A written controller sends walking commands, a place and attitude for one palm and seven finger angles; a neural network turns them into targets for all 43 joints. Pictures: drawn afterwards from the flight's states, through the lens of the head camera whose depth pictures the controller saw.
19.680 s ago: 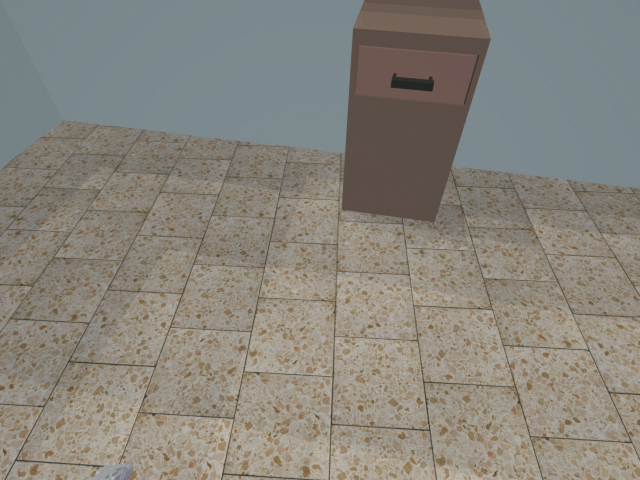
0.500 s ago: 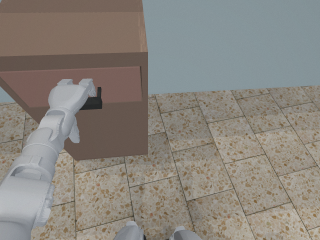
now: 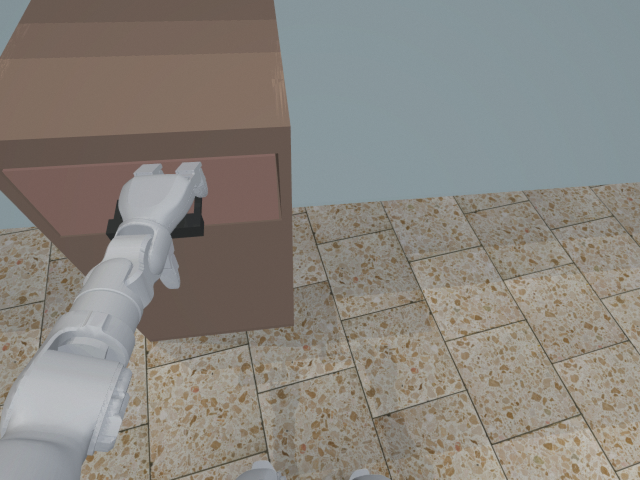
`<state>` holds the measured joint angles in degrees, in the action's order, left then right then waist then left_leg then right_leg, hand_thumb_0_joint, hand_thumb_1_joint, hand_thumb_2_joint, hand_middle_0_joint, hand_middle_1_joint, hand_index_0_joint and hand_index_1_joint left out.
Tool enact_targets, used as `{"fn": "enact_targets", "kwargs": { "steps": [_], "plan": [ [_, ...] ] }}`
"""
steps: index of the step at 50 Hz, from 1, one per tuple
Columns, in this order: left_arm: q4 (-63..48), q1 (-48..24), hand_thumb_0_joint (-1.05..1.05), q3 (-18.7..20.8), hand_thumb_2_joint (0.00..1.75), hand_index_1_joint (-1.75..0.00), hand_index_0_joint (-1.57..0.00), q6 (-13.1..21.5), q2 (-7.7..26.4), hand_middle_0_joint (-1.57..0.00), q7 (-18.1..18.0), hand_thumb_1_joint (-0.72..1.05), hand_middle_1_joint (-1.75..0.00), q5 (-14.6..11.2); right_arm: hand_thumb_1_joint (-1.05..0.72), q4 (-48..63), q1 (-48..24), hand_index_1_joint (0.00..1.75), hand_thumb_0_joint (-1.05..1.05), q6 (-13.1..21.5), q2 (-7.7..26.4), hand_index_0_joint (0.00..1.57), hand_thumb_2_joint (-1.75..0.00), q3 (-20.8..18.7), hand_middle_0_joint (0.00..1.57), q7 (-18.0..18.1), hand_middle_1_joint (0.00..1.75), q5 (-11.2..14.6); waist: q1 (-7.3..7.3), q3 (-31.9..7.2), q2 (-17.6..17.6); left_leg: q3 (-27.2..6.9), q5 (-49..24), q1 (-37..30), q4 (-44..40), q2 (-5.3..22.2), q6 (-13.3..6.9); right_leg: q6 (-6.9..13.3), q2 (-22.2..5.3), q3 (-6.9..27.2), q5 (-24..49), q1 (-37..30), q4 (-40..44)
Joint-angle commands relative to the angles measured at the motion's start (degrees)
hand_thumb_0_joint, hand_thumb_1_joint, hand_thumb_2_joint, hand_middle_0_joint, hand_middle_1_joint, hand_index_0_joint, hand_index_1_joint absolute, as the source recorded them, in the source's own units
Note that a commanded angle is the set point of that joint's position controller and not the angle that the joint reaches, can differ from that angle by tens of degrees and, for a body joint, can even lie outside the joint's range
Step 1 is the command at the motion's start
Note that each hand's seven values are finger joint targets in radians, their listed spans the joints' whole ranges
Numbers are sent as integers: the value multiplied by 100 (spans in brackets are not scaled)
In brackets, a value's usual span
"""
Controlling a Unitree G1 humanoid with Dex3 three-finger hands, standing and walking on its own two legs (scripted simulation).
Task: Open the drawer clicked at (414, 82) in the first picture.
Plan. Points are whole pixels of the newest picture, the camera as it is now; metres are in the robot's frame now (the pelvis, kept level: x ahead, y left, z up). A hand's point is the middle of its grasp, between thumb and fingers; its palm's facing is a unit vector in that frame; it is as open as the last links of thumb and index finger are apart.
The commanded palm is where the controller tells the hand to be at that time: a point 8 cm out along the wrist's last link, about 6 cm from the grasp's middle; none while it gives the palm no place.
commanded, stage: move the hooked fingers above the handle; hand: left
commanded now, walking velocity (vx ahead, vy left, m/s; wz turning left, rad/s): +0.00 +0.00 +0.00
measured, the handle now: (158, 215) +0.53 +0.23 -0.06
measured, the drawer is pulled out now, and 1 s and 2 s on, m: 0.00 0.00 0.00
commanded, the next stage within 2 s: lower the fingers behind the handle in 0.28 s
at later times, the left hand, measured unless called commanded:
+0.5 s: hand (182, 205) +0.49 +0.17 +0.02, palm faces -0.01 -0.09 -1.00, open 13.8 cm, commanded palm +0.45 +0.20 +0.05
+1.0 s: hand (171, 234) +0.47 +0.20 -0.04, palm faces -0.04 -0.05 -1.00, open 13.9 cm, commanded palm +0.46 +0.20 +0.02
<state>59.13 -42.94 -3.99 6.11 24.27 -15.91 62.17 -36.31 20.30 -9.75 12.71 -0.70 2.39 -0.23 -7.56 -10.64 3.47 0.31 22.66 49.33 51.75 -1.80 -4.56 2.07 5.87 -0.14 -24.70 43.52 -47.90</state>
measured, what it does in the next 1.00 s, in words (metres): stands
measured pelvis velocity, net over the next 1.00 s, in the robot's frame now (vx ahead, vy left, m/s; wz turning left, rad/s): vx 0.00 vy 0.00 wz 0.00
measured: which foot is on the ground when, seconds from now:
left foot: down 0.00-1.00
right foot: down 0.00-1.00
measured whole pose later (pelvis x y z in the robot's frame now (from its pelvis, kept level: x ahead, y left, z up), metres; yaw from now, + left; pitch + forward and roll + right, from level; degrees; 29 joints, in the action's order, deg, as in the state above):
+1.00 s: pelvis +0.00 +0.00 -0.02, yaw +0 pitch +25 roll -4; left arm 64.4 -45.4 -2.6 0.4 23.8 -26.1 63.5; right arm -39.5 18.6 -8.3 14.4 -2.8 0.5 -1.6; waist -8.0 -12.3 3.8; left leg -0.3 25.4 58.7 59.2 -1.4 -4.1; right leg 2.5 6.3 -1.4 -27.7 52.8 -55.4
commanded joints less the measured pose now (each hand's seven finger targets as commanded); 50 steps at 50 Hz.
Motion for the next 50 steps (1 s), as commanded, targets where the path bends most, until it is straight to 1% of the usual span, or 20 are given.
{"fn": "enact_targets", "kwargs": {
  "steps": [1, 4, 7, 8, 11, 15, 18, 21, 24, 26, 27, 30, 33, 36, 38, 39, 40, 42, 43, 50],
  "plan": [
    [-1154, -2383, 0, 1032, 30, -120, -30, 47, 2014, -30, -1056, -50, -120, 218, -90, 278, 483, 30, 0, 123, 993, 20, -90, -420, 20, 34, 30, -130, 296, -2062, 435, -431, -2113, -1856, -158, 172, 211, 143, -78, -106, 1181, 433, 77],
    [-1177, -2605, 0, 1020, 30, -120, -30, -386, 1920, -30, -1555, -50, -120, 263, -90, 226, 545, 30, 0, 144, 1059, 20, -90, -483, 20, -65, 30, -173, 231, -2770, 514, -404, -2501, -2210, -13, 199, 272, 100, -32, -159, 1406, 421, -22],
    [-1247, -2793, 0, 648, 30, -120, -30, -819, 1526, -30, -1515, -50, -120, 147, -90, 115, 676, 30, 0, 110, 1120, 20, -90, -567, 20, -145, 30, -125, 83, -3401, 432, -425, -2980, -2845, -34, 235, 319, 31, -4, -185, 1826, 114, 79],
    [-1170, -2786, 0, 293, 30, -120, -30, -965, 1077, -30, -1372, -50, -120, 14, -90, 77, 750, 30, 0, 94, 1107, 20, -90, -606, 20, -166, 30, -102, -46, -3262, 331, -430, -3041, -3022, -60, 242, 309, 15, 12, -204, 1897, 70, 220],
    [-1534, -3248, 0, -470, 30, -120, -30, -1067, 308, -30, -795, -50, -120, -356, -90, -37, 774, 30, 0, 112, 1078, 20, -90, -649, 20, -131, 30, -48, -375, -3086, 154, -515, -2999, -3454, -221, 279, 248, -40, -9, -158, 1882, 13, 543],
    [-1326, -3193, 0, -682, 30, -120, -30, -770, 250, -30, -282, -50, -120, -387, -90, -180, 774, 30, 0, 140, 1048, 20, -90, -571, 20, 37, 30, -17, -436, -1891, 165, -488, -2331, -3114, -483, 209, 152, -20, -59, -113, 1544, 175, 840],
    [-915, -2929, 0, -59, 30, -120, -30, -476, 938, -30, -373, -50, -120, -125, -90, -192, 764, 30, 0, 141, 1035, 20, -90, -494, 20, 79, 30, -22, -196, -1433, 385, -494, -2140, -2698, -497, 174, 176, 92, -64, -127, 1327, 374, 712],
    [-447, -2377, 0, 764, 30, -120, -30, -500, 1821, -30, -725, -50, -120, 80, -90, -18, 581, 30, 0, 89, 1030, 20, -90, -365, 20, 49, 30, -51, 206, -1499, 334, -340, -2103, -1898, -425, 103, 156, 141, -66, -60, 1459, 64, 458],
    [-194, -1653, 0, 784, 30, -120, -30, -812, 1686, -30, -1056, -50, -120, 163, -90, 269, 498, 30, 0, 58, 995, 20, -90, -351, 20, -42, 30, -104, 421, -1923, 148, -152, -2303, -1519, -288, 55, 168, 126, -54, -55, 1911, -363, 258],
    [-180, -1441, 0, 915, 30, -120, -30, -996, 1801, -30, -1144, -50, -120, 188, -90, 347, 469, 30, 0, 3, 1027, 20, -90, -362, 20, -88, 30, -123, 523, -2472, 18, -88, -2586, -1485, -216, 45, 193, 103, -60, 13, 2396, -797, 152],
    [-129, -1385, 0, 694, 30, -120, -30, -1086, 1539, -30, -1141, -50, -120, 179, -90, 382, 533, 30, 0, -14, 1018, 20, -90, -391, 20, -101, 30, -93, 405, -2508, -154, -44, -2559, -1495, -194, 53, 174, 62, -56, 26, 2518, -849, 196],
    [-307, -1893, 0, 735, 30, -120, -30, -1261, 1780, -30, -1156, -50, -120, 112, -90, 345, 576, 30, 0, -25, 1089, 20, -90, -429, 20, -79, 30, -29, 187, -2418, -592, -6, -2136, -1280, -236, 49, 106, -47, -97, 151, 2517, -1067, 377],
    [-1000, -2683, 0, 537, 30, -120, -30, -869, 1639, -30, -953, -50, -120, -25, -90, 234, 676, 30, 0, 99, 1074, 20, -90, -498, 20, 21, 30, 6, -86, -2722, -336, -74, -2191, -1705, -174, 88, 65, -95, -148, 210, 2594, -941, 420],
    [-1724, -3261, 0, 0, 30, -120, -30, -217, 1011, -30, -762, -50, -120, -68, -90, 11, 718, 30, 0, 294, 989, 20, -90, -578, 20, 75, 30, -37, -336, -2723, 338, -246, -2368, -2421, -10, 161, 90, -56, -131, 143, 2112, -44, 359],
    [-1463, -2899, 0, 15, 30, -120, -30, 10, 968, -30, -782, -50, -120, 18, -90, -165, 752, 30, 0, 344, 994, 20, -90, -587, 20, 96, 30, -72, -320, -2452, 554, -333, -2371, -2566, 110, 197, 137, -17, -88, 71, 1769, 548, 271],
    [-1263, -2640, 0, 111, 30, -120, -30, 24, 998, -30, -827, -50, -120, 48, -90, -206, 771, 30, 0, 349, 984, 20, -90, -577, 20, 79, 30, -93, -213, -2289, 669, -388, -2366, -2489, 127, 200, 186, 34, -72, 1, 1600, 711, 200],
    [-1044, -2601, 0, -69, 30, -120, -30, 1, 764, -30, -872, -50, -120, 89, -90, -242, 751, 30, 0, 345, 965, 20, -90, -559, 20, 41, 30, -103, -279, -2155, 597, -437, -2315, -2388, 170, 204, 200, 38, -60, -49, 1484, 943, 159],
    [-639, -2417, 0, -54, 30, -120, -30, -135, 620, -30, -1000, -50, -120, 96, -90, -262, 789, 30, 0, 326, 966, 20, -90, -565, 20, -53, 30, -122, -215, -2033, 650, -487, -2343, -2285, 198, 214, 252, 79, -34, -142, 1344, 1147, 59],
    [-450, -2375, 0, 203, 30, -120, -30, -249, 931, -30, -1088, -50, -120, 122, -90, -263, 768, 30, 0, 297, 1006, 20, -90, -551, 20, -74, 30, -121, -173, -2013, 488, -474, -2282, -2088, 232, 217, 249, 78, -32, -132, 1362, 1119, 20],
    [-508, -2414, 0, 657, 30, -120, -30, -759, 1472, -30, -1364, -50, -120, 181, -90, 30, 722, 30, 0, 177, 1073, 20, -90, -482, 20, -159, 30, -151, 62, -2849, 294, -276, -2587, -1716, 361, 140, 184, 42, -15, -53, 2149, 253, -216]
  ]
}}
